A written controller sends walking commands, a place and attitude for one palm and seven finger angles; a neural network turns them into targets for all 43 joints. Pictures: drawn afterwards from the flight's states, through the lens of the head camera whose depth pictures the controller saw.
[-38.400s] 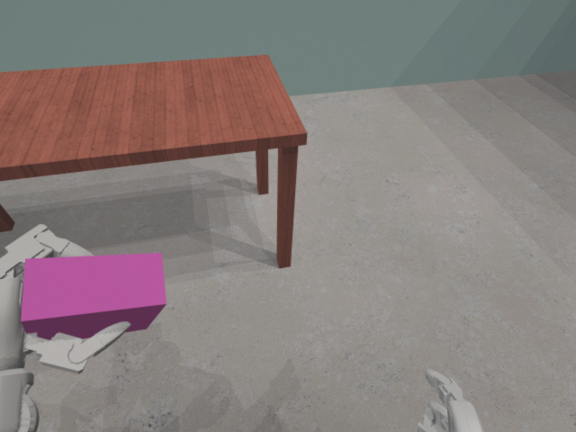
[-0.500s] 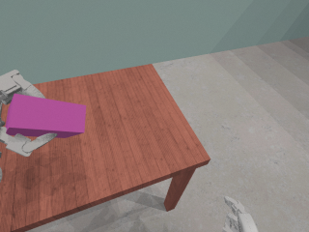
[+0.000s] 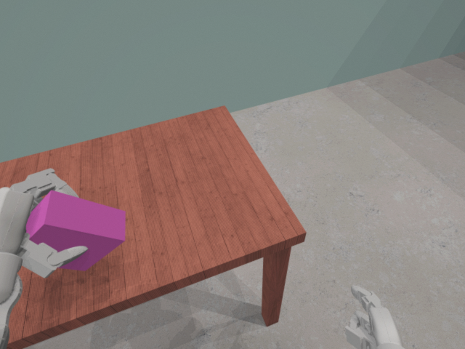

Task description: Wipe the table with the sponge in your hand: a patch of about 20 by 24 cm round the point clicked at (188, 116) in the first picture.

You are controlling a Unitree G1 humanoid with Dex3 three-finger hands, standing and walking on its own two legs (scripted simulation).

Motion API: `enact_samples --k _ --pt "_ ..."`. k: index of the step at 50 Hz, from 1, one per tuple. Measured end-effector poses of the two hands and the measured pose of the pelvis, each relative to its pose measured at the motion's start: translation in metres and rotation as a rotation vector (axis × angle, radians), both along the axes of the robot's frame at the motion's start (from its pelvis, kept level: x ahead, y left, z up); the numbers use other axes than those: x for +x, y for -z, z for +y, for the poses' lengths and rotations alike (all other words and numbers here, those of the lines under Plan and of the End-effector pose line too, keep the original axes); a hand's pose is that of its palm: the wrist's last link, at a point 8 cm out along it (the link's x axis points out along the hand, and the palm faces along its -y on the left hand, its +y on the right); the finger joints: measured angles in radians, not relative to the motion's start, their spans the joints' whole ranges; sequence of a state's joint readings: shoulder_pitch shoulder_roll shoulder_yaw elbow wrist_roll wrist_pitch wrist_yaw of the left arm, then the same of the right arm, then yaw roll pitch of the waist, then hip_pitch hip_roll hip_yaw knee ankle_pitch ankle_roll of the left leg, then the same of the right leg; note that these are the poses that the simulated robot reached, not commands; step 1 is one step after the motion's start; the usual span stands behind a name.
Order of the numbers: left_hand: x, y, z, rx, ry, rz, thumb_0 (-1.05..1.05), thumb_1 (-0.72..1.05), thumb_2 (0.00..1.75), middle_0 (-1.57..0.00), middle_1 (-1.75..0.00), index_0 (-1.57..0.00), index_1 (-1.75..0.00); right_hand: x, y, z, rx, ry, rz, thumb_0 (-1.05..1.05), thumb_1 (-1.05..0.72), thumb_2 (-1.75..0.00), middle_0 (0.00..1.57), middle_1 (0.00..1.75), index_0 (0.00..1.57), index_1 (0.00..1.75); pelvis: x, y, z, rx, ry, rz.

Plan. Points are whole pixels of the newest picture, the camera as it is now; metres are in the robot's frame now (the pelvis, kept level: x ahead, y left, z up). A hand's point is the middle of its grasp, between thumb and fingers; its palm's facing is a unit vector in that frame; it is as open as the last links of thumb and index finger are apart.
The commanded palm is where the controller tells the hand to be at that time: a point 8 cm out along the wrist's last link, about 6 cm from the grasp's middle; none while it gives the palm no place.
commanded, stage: turn the palm down, sponge in hand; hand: left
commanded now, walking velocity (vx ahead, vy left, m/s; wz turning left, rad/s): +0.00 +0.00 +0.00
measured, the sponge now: (81, 237) +0.25 +0.27 +0.11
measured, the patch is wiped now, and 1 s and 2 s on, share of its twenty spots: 0.00 0.00 0.00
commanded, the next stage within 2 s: move the sponge above the wiping area in 1.60 s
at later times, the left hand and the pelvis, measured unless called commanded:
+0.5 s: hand (80, 236) +0.24 +0.26 +0.11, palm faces +0.13 -0.41 -0.90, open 9.6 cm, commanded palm +0.21 +0.29 +0.18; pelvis +0.02 +0.00 -0.01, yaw -3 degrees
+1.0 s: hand (71, 225) +0.26 +0.29 +0.11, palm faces +0.07 -0.16 -0.98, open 9.6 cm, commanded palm +0.23 +0.31 +0.18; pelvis +0.03 +0.04 +0.01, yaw -3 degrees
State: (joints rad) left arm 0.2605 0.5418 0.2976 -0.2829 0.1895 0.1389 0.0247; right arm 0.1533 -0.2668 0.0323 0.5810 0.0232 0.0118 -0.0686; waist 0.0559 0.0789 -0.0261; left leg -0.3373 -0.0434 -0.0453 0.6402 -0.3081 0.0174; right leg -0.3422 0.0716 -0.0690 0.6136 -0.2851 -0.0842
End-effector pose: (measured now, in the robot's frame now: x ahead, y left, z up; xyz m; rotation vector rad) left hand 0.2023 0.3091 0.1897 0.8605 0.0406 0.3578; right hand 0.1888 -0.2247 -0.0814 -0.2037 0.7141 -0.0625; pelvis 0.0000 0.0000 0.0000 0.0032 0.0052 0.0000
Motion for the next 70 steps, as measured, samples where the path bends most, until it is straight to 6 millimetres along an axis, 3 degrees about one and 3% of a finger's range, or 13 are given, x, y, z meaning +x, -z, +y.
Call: enact_samples --k 4,9,14,19,24,29,36,42,49,55,59,65,70 --pt "0.013 0.011 -0.025 0.048 0.113 0.120 0.00 -0.47 1.06 -0.78 -1.38 -0.79 -1.38 -0.003 0.000 -0.012 0.011 0.051 -0.011 0.01 -0.91 -0.90 0.20 0.30 0.21 0.30 0.003 0.000 -0.009 0.010 0.027 0.003" --pt "0.013 -0.008 -0.047 0.133 0.215 -0.023 0.00 -0.47 1.06 -0.78 -1.38 -0.79 -1.38 -0.007 0.001 -0.033 -0.017 0.084 0.020 0.01 -0.91 -0.90 0.20 0.30 0.21 0.30 0.011 0.004 -0.019 0.014 0.048 0.022" --pt "0.008 -0.016 -0.029 0.192 0.084 -0.043 0.00 -0.47 1.07 -0.78 -1.38 -0.79 -1.38 -0.007 0.008 -0.050 -0.037 0.113 0.060 0.01 -0.91 -0.90 0.20 0.30 0.21 0.30 0.019 0.007 -0.017 0.011 0.046 0.038" --pt "0.008 0.010 -0.002 0.213 -0.060 0.136 0.00 -0.47 1.07 -0.78 -1.38 -0.79 -1.38 0.000 0.012 -0.053 -0.053 0.137 0.078 0.01 -0.91 -0.90 0.20 0.30 0.20 0.30 0.022 0.008 -0.010 0.015 0.040 0.048" --pt "0.012 0.028 -0.021 0.232 0.043 0.165 0.00 -0.47 1.07 -0.78 -1.38 -0.79 -1.38 0.012 0.003 -0.038 -0.066 0.133 0.036 0.01 -0.91 -0.90 0.19 0.30 0.20 0.30 0.024 0.006 -0.001 0.012 0.044 0.053" --pt "0.018 0.014 -0.039 0.324 0.139 0.061 0.00 -0.48 1.07 -0.78 -1.38 -0.79 -1.38 0.026 -0.008 -0.011 -0.035 0.112 -0.012 0.01 -0.91 -0.90 0.19 0.30 0.20 0.30 0.027 0.003 0.008 0.005 0.050 0.047" --pt "0.026 -0.006 0.012 0.361 -0.138 0.101 0.00 -0.48 1.07 -0.78 -1.38 -0.79 -1.38 0.041 -0.013 0.023 0.047 0.071 -0.017 0.01 -0.91 -0.90 0.20 0.30 0.21 0.30 0.026 -0.005 0.022 -0.003 0.049 0.019" --pt "0.025 0.030 0.017 0.332 -0.138 0.339 0.00 -0.48 1.07 -0.78 -1.39 -0.79 -1.39 0.051 -0.020 0.042 0.039 0.018 -0.029 0.01 -0.91 -0.90 0.20 0.30 0.21 0.30 0.022 -0.010 0.033 -0.006 0.035 0.005" --pt "0.034 0.031 -0.016 0.475 0.079 0.254 0.00 -0.48 1.07 -0.78 -1.38 -0.79 -1.38 0.058 -0.024 0.056 -0.005 -0.034 -0.011 0.01 -0.91 -0.90 0.20 0.30 0.21 0.30 0.025 -0.013 0.040 -0.010 0.047 -0.005" --pt "0.047 0.002 0.020 0.529 -0.164 0.176 0.00 -0.48 1.07 -0.78 -1.38 -0.79 -1.38 0.065 -0.020 0.064 0.047 -0.036 0.021 0.01 -0.91 -0.90 0.20 0.30 0.21 0.30 0.031 -0.016 0.042 -0.012 0.046 -0.010" --pt "0.050 0.011 0.034 0.470 -0.269 0.295 0.00 -0.48 1.07 -0.78 -1.39 -0.79 -1.39 0.074 -0.020 0.066 0.073 -0.038 0.011 0.01 -0.91 -0.90 0.20 0.30 0.21 0.30 0.033 -0.017 0.045 -0.012 0.036 -0.006" --pt "0.053 0.045 0.002 0.464 -0.095 0.439 0.00 -0.48 1.07 -0.78 -1.39 -0.79 -1.39 0.089 -0.025 0.065 0.044 -0.066 -0.008 0.01 -0.91 -0.90 0.20 0.30 0.21 0.30 0.038 -0.018 0.046 -0.008 0.031 0.002" --pt "0.059 0.025 -0.010 0.581 -0.022 0.303 0.00 -0.48 1.07 -0.78 -1.39 -0.79 -1.38 0.096 -0.030 0.064 0.023 -0.091 -0.009 0.01 -0.91 -0.90 0.20 0.30 0.20 0.30 0.045 -0.019 0.041 -0.008 0.042 -0.005"
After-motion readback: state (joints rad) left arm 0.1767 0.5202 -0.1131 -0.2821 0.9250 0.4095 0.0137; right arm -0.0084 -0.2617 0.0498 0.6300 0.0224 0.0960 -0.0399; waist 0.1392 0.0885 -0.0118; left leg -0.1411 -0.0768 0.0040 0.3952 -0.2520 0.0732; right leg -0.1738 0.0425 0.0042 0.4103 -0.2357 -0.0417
